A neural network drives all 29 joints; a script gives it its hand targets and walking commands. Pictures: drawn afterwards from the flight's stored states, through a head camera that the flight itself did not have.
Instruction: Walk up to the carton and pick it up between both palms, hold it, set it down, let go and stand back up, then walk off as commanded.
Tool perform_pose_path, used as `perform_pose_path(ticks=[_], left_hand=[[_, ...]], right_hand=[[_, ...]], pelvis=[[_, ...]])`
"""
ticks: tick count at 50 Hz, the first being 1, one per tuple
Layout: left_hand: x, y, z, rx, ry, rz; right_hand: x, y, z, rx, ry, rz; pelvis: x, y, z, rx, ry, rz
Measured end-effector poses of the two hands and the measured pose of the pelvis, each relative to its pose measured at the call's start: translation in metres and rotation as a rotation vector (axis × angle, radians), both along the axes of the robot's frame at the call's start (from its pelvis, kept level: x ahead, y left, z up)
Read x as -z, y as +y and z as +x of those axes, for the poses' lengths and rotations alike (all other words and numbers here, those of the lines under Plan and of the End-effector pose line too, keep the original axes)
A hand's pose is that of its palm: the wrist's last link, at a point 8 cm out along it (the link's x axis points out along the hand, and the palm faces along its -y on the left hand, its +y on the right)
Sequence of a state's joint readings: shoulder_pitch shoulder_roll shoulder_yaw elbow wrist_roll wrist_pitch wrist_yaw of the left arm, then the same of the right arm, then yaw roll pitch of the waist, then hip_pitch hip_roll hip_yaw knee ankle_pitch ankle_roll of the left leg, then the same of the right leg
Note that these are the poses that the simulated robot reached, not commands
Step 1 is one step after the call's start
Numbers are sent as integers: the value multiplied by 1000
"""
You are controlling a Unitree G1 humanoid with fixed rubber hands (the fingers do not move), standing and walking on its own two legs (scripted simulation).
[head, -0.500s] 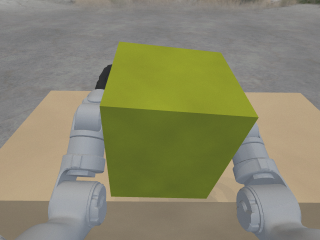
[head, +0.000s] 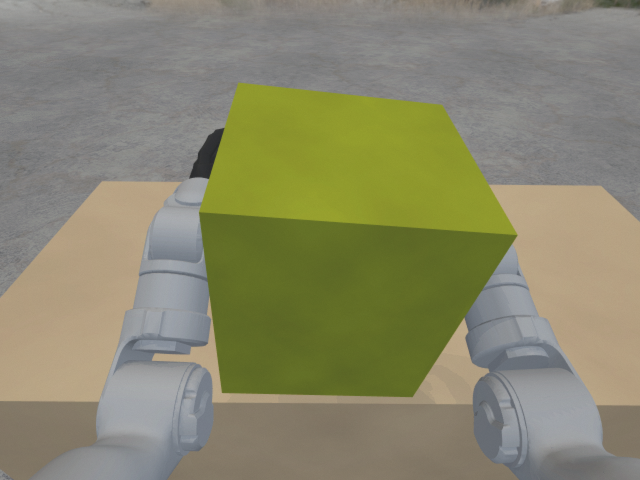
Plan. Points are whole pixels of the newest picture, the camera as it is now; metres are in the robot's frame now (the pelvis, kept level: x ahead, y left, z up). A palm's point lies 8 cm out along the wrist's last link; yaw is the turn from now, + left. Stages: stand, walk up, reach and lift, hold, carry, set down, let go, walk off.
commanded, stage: hold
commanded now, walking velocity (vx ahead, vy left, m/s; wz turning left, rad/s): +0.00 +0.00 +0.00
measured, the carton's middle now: (331, 250) +0.30 +0.01 +0.21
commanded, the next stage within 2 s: set down in 1.08 s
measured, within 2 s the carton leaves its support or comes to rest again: neither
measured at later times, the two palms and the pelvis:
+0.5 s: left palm (207, 189) +0.38 +0.16 +0.24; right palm (441, 214) +0.38 -0.13 +0.20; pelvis +0.00 +0.00 +0.00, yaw +0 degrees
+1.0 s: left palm (206, 188) +0.38 +0.16 +0.24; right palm (441, 214) +0.38 -0.13 +0.20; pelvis +0.00 +0.00 +0.00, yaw +0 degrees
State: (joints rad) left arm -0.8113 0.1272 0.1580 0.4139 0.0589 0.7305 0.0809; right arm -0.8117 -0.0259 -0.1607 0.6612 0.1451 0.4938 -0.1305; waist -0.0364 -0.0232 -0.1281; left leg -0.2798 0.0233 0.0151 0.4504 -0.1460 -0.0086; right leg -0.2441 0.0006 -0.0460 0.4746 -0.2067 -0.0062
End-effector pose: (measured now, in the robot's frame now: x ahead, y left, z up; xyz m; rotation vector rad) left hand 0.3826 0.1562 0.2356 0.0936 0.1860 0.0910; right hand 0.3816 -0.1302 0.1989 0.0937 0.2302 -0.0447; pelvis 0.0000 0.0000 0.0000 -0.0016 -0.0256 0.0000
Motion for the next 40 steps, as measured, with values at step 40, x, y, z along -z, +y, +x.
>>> perform_pose_path(ticks=[40], left_hand=[[-1, 0, 0, 0, -3, 0]], right_hand=[[-1, 0, 0, -1, -2, 1]], pelvis=[[0, 0, 0, 0, 0, 0]])
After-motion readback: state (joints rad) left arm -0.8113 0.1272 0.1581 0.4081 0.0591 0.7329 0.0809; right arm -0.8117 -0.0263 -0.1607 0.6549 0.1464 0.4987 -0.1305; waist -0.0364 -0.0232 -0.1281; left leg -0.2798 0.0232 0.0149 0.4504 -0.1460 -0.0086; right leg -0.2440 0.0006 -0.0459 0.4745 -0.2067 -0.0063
